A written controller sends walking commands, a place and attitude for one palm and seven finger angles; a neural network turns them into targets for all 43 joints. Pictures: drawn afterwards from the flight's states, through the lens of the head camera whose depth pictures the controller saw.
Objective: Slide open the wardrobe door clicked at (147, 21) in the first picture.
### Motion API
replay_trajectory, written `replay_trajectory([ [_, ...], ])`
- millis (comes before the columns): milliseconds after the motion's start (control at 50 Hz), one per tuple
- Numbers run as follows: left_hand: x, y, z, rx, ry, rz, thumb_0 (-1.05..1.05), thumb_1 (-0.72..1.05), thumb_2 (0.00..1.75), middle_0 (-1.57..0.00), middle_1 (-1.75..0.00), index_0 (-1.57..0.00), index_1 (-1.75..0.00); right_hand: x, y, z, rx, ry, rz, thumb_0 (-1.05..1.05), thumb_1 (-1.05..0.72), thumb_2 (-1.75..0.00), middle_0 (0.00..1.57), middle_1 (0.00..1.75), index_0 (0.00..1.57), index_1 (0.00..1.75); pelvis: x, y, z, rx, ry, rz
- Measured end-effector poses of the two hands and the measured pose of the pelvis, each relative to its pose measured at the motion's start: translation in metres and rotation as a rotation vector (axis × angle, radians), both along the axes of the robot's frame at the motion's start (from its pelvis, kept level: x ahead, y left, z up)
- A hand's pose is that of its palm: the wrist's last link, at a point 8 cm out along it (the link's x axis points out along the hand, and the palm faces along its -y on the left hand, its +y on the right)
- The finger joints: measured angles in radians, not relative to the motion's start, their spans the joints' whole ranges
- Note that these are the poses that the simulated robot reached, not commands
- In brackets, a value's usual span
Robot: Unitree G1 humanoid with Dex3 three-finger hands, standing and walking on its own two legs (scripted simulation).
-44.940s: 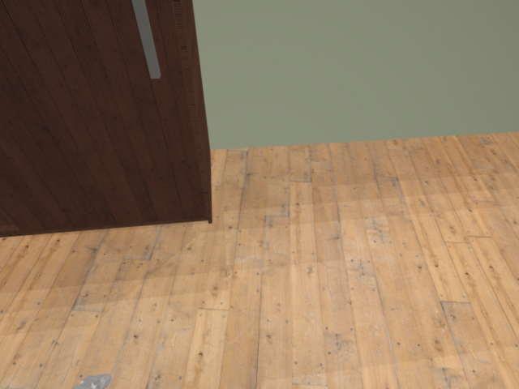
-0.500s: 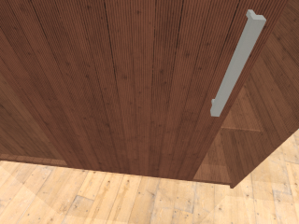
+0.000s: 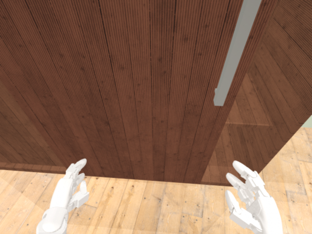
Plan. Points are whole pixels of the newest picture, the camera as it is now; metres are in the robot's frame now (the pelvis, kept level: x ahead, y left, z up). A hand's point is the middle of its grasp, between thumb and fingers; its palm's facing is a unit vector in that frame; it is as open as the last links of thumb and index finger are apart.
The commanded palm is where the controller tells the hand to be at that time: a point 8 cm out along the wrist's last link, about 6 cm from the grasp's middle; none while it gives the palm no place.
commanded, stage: raise the hand with hooked fingers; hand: right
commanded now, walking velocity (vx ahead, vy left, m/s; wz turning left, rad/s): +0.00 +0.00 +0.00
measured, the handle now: (230, 55) +0.52 -0.17 +0.22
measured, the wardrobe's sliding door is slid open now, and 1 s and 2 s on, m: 0.27 0.27 0.27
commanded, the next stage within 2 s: move the hooked fingers beside the handle in 1.72 s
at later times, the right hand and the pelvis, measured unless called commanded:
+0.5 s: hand (288, 181) +0.23 -0.25 +0.11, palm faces +0.14 +0.99 -0.05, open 11.3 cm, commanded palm +0.19 -0.29 +0.12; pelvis +0.00 -0.02 +0.01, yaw -1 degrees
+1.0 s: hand out of the picture +0.26 -0.29 +0.19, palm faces +0.11 +0.99 -0.08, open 13.8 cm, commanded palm +0.22 -0.33 +0.20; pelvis +0.01 -0.02 +0.03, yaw -3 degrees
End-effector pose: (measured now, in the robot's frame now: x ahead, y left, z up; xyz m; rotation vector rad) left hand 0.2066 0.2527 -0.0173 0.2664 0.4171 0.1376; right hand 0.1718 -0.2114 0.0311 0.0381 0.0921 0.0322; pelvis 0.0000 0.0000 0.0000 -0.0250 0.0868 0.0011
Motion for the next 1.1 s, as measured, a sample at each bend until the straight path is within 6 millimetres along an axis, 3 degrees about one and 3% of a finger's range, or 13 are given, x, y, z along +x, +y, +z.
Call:
replay_trajectory([
  [60,0.014,-0.007,0.006,0.033,-0.021,-0.038,0.01,0.9,0.9,-0.2,-0.3,-0.2,-0.3,-0.036,-0.022,-0.022,-0.006,0.126,-0.122,0.01,-0.59,-0.76,0.23,0.5,0.22,0.5,-0.002,-0.001,-0.005,0.012,0.007,-0.016],
  [100,0.018,-0.017,0.004,0.046,-0.018,-0.073,0.01,0.9,0.9,-0.2,-0.3,-0.2,-0.3,-0.053,-0.04,-0.015,-0.045,0.1,-0.219,0.01,-0.54,-0.74,0.23,0.53,0.23,0.53,-0.003,-0.001,-0.008,0.025,0.01,-0.031],
  [140,0.018,-0.029,-0.005,0.042,0.001,-0.109,0.01,0.9,0.9,-0.2,-0.3,-0.2,-0.3,-0.058,-0.054,0.005,-0.093,-0.009,-0.278,0.02,-0.5,-0.72,0.23,0.56,0.23,0.56,-0.005,-0.003,-0.011,0.039,0.012,-0.048],
  [200,0.009,-0.049,-0.024,0.01,0.045,-0.154,0.01,0.9,0.9,-0.2,-0.3,-0.2,-0.3,-0.046,-0.057,0.042,-0.119,-0.22,-0.246,0.02,-0.43,-0.69,0.23,0.61,0.23,0.61,-0.01,-0.006,-0.014,0.059,0.002,-0.069],
  [260,-0.01,-0.066,-0.042,-0.048,0.099,-0.152,0.01,0.9,0.9,-0.2,-0.3,-0.2,-0.3,-0.016,-0.045,0.065,-0.133,-0.312,-0.084,0.01,-0.36,-0.66,0.23,0.65,0.23,0.65,-0.015,-0.01,-0.013,0.065,-0.003,-0.072],
  [360,-0.049,-0.074,-0.053,-0.136,0.184,-0.046,0.02,0.9,0.9,-0.2,-0.3,-0.2,-0.3,0.03,-0.043,0.052,-0.106,-0.065,0.086,0.01,-0.24,-0.61,0.24,0.73,0.24,0.73,-0.013,-0.015,-0.001,0.049,-0.007,-0.039],
  [420,-0.067,-0.067,-0.05,-0.14,0.212,0.017,0.02,0.9,0.9,-0.21,-0.3,-0.21,-0.3,0.036,-0.061,0.052,-0.066,0.022,-0.009,0.01,-0.17,-0.58,0.25,0.77,0.25,0.77,-0.008,-0.017,0.006,0.041,-0.013,-0.019],
  [520,-0.077,-0.05,-0.044,-0.081,0.238,0.029,0.02,0.9,0.9,-0.2,-0.3,-0.2,-0.3,0.023,-0.093,0.088,-0.116,-0.124,-0.193,0.01,-0.06,-0.53,0.26,0.85,0.26,0.85,0.001,-0.021,0.012,0.044,-0.022,-0.018],
  [580,-0.071,-0.041,-0.041,-0.041,0.234,0.004,0.02,0.9,0.9,-0.2,-0.3,-0.2,-0.3,0.02,-0.097,0.103,-0.146,-0.194,-0.188,0.0,0.01,-0.5,0.26,0.89,0.26,0.89,0.003,-0.023,0.013,0.05,-0.032,-0.033],
  [740,-0.031,-0.039,-0.015,-0.019,0.099,0.006,0.02,0.9,0.9,-0.2,-0.3,-0.2,-0.3,0.042,-0.1,0.106,-0.126,-0.093,-0.066,0.0,0.21,-0.42,0.28,1.01,0.28,1.01,0.008,-0.025,0.022,0.046,-0.071,-0.035],
  [900,0.003,-0.062,0.007,-0.063,-0.001,-0.082,0.02,0.9,0.9,-0.2,-0.3,-0.2,-0.3,0.05,-0.126,0.164,-0.128,-0.259,-0.166,0.0,0.39,-0.34,0.29,1.13,0.29,1.13,0.014,-0.02,0.03,0.043,-0.114,-0.039],
  [1040,0.007,-0.07,0.002,-0.094,0.038,-0.108,0.01,0.9,0.9,-0.2,-0.3,-0.2,-0.3,0.059,-0.129,0.164,-0.123,-0.109,-0.135,-0.01,0.47,-0.31,0.3,1.18,0.29,1.18,0.012,-0.016,0.034,0.037,-0.126,-0.045],
  [1100,0.004,-0.067,0.001,-0.092,0.058,-0.104,0.02,0.9,0.9,-0.2,-0.3,-0.2,-0.3,0.06,-0.131,0.177,-0.135,-0.144,-0.146,-0.01,0.48,-0.3,0.3,1.19,0.3,1.19,0.012,-0.014,0.036,0.036,-0.134,-0.043],
])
